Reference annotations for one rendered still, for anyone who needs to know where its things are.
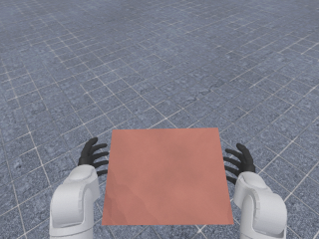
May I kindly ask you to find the left robot hand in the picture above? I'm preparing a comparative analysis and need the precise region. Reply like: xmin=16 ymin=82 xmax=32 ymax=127
xmin=77 ymin=136 xmax=109 ymax=176

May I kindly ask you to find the left robot forearm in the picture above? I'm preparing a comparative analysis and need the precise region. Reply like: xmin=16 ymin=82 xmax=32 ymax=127
xmin=49 ymin=164 xmax=100 ymax=239

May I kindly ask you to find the right robot hand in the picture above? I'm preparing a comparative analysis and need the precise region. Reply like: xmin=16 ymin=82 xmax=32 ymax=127
xmin=223 ymin=142 xmax=256 ymax=185

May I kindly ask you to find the right robot forearm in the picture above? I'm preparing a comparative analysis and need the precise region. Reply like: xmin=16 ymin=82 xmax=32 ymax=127
xmin=233 ymin=171 xmax=288 ymax=239

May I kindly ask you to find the carton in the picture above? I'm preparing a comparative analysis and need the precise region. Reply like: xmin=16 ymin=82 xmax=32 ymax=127
xmin=102 ymin=127 xmax=234 ymax=226

